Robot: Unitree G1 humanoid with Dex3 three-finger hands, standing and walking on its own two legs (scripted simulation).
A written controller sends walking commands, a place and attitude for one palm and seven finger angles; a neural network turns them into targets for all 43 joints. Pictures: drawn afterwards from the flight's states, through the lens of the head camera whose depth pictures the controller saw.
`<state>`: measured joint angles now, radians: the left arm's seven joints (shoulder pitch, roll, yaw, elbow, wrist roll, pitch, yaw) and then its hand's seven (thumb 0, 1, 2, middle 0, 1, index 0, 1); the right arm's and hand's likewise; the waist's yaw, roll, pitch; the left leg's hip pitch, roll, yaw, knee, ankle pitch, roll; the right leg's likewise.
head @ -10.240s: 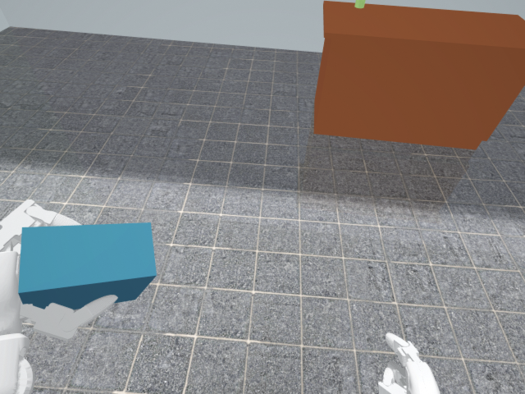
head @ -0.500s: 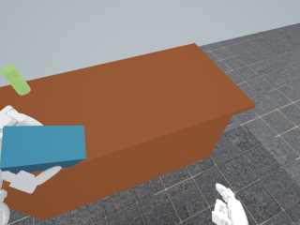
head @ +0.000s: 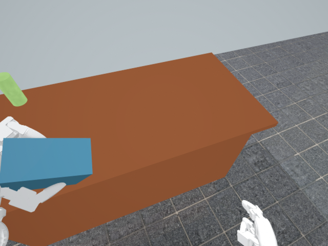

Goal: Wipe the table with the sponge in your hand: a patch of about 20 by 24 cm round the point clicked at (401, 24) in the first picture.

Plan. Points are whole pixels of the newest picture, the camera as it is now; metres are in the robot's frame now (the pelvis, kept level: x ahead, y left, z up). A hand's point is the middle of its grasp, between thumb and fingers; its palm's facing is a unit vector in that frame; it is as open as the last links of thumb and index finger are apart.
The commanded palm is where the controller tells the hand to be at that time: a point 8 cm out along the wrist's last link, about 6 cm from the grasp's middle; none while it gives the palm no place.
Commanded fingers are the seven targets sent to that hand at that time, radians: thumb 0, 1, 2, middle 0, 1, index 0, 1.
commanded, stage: come to a stop and stand still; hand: left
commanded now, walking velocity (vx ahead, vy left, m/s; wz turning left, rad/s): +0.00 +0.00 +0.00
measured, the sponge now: (59, 164) +0.23 +0.21 +0.14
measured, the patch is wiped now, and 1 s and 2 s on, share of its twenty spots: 0.00 0.00 0.00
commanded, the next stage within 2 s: look again from close up in 1.18 s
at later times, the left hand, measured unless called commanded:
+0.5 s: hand (29, 159) +0.24 +0.28 +0.13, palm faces +0.29 -0.84 -0.46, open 10.5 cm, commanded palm +0.18 +0.31 +0.18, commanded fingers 0.00 0.10 1.30 -1.20 -1.60 -1.20 -1.60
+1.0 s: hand (3, 174) +0.20 +0.29 +0.15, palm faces +0.40 -0.85 -0.35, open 10.5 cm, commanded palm +0.14 +0.32 +0.18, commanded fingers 0.00 0.10 1.30 -1.20 -1.60 -1.20 -1.60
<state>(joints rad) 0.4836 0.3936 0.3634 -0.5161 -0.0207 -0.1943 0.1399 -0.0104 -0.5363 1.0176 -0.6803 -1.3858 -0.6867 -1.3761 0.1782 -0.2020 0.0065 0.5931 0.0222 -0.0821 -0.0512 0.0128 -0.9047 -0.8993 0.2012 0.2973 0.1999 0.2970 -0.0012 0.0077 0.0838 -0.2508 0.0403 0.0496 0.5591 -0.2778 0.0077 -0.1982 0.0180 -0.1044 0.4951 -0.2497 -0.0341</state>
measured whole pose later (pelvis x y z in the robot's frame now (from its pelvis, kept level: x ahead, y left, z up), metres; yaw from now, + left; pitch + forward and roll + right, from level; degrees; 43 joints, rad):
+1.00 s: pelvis -0.02 +0.04 +0.01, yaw -1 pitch -2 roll -2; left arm 0.40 0.33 0.33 -0.47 -0.01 -0.12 0.13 -0.01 -0.53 1.02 -0.68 -1.39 -0.69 -1.38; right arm 0.19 -0.20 0.04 0.57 0.00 -0.09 -0.02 0.01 -0.90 -0.90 0.21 0.30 0.20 0.30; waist 0.04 -0.02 0.08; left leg -0.23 0.00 0.10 0.47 -0.20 0.06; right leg -0.18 -0.02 -0.06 0.40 -0.17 0.02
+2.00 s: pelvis +0.02 +0.02 +0.00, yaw -1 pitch -2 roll -1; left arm 0.43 0.34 0.34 -0.47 -0.04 -0.14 0.14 -0.01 -0.53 1.02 -0.68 -1.38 -0.69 -1.37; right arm 0.20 -0.20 0.02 0.59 0.01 -0.08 -0.05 0.01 -0.90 -0.90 0.20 0.30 0.20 0.30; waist 0.02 0.00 0.03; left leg -0.22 0.01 0.07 0.56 -0.31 0.04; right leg -0.18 -0.01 -0.08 0.50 -0.29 -0.01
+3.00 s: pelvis +0.11 +0.06 +0.01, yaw -1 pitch -2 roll -2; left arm 0.51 0.39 0.35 -0.56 -0.07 -0.12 0.09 -0.01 -0.53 1.02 -0.68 -1.38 -0.69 -1.37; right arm 0.14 -0.15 0.06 0.56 0.01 -0.09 -0.04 0.01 -0.90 -0.90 0.21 0.30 0.20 0.30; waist 0.02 0.00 0.08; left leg -0.27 0.07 0.01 0.45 -0.14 -0.02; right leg -0.13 0.00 -0.05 0.37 -0.21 0.02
